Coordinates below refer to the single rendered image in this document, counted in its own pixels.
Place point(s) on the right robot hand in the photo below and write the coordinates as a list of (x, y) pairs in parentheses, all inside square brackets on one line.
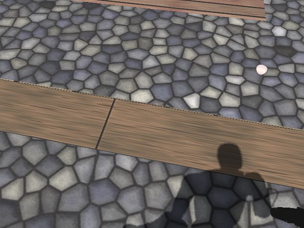
[(289, 215)]

